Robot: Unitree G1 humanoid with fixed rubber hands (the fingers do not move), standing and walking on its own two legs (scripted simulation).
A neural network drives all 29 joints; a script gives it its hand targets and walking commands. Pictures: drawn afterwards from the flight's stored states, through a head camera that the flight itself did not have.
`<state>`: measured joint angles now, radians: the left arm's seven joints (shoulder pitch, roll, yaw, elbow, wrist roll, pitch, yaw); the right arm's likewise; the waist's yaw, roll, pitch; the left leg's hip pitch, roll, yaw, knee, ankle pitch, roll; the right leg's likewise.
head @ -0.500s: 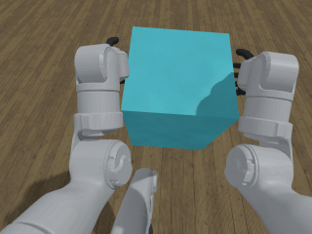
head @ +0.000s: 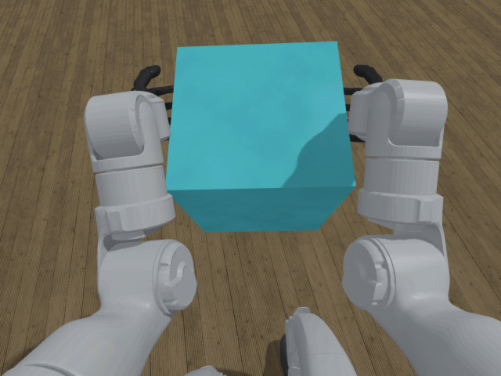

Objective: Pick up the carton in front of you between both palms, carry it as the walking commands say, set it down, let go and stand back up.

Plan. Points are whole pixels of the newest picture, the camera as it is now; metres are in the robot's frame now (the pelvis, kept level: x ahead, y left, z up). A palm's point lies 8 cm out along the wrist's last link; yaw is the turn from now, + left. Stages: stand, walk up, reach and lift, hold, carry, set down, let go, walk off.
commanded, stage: carry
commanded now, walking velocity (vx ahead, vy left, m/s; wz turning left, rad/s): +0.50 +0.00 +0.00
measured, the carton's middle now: (258, 154) +0.42 -0.02 +0.09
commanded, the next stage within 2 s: none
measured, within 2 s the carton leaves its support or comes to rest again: neither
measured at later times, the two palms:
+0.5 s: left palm (145, 41) +0.65 +0.17 +0.15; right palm (299, 37) +0.66 -0.11 +0.14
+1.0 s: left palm (169, 0) +0.87 +0.15 +0.12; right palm (292, 3) +0.86 -0.13 +0.10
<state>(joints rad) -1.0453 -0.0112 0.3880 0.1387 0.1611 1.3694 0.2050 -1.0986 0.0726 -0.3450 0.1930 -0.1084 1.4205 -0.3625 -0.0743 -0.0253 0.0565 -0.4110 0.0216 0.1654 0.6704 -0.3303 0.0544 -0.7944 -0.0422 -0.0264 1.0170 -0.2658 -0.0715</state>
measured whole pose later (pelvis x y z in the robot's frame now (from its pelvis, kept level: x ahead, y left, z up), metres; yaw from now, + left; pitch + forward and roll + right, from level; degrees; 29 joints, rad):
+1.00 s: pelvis +0.56 +0.01 +0.02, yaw +2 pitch +5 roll +0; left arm -0.42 -0.21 0.17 -0.08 0.20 1.17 0.21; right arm -0.37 0.19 -0.22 -0.15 -0.15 1.25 -0.25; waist -0.02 0.02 -0.09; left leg -0.33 0.04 0.08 0.85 -0.53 -0.04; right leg -0.37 -0.03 -0.19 0.44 -0.15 -0.06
